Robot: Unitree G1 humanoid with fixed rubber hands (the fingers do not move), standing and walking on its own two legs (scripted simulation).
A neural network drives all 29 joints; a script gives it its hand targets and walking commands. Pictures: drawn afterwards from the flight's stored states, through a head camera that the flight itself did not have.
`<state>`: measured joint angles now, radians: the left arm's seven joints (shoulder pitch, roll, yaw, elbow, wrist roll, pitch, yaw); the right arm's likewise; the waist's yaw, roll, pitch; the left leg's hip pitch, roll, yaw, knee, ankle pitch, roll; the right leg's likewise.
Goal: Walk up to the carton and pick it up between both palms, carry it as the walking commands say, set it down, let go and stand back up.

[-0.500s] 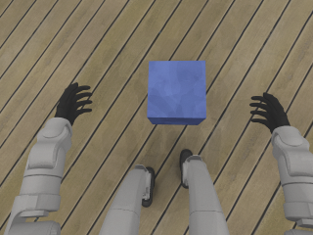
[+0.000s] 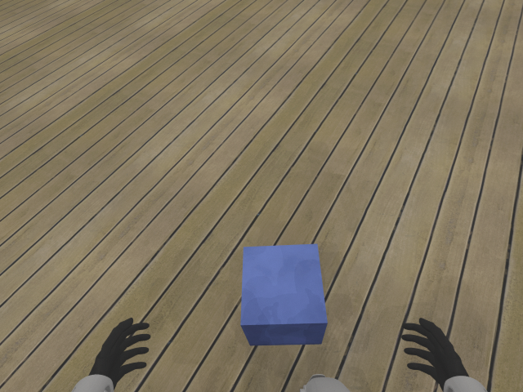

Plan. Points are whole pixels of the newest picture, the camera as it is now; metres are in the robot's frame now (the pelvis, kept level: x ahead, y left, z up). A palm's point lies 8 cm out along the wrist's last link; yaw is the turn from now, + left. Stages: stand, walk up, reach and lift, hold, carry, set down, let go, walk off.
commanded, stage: let go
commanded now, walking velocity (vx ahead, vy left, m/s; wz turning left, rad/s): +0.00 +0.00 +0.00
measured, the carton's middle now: (282, 296) +0.48 -0.01 -0.63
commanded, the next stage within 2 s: stand in 0.40 s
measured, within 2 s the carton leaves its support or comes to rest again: neither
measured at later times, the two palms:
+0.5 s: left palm (95, 358) +0.18 +0.28 -0.06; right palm (439, 362) +0.18 -0.24 -0.06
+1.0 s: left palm (80, 334) +0.22 +0.33 -0.08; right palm (410, 342) +0.20 -0.21 -0.07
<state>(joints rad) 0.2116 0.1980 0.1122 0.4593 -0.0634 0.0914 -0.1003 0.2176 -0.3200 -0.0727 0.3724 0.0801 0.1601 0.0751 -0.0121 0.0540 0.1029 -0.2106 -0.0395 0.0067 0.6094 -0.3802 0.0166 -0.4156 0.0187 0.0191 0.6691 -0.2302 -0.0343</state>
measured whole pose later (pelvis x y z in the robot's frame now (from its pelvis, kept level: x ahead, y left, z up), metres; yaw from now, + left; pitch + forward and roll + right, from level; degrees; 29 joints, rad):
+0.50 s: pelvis +0.02 +0.03 +0.00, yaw +0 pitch -4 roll +0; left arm 0.22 0.20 0.11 0.50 0.00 0.10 -0.04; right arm 0.23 -0.32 -0.05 0.46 0.08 0.13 0.03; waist -0.01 0.02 0.03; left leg -0.12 -0.04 0.01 0.60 -0.42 0.02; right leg -0.30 0.02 0.02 0.62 -0.26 -0.01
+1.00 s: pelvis +0.09 +0.07 +0.00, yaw +0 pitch +1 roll -3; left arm 0.26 0.22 0.11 0.61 0.01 0.04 0.00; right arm 0.31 -0.32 -0.05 0.61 0.05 0.00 -0.05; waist -0.01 0.03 -0.11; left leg -0.20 -0.04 0.01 0.77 -0.48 0.03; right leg -0.30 0.02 0.02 0.62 -0.35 0.02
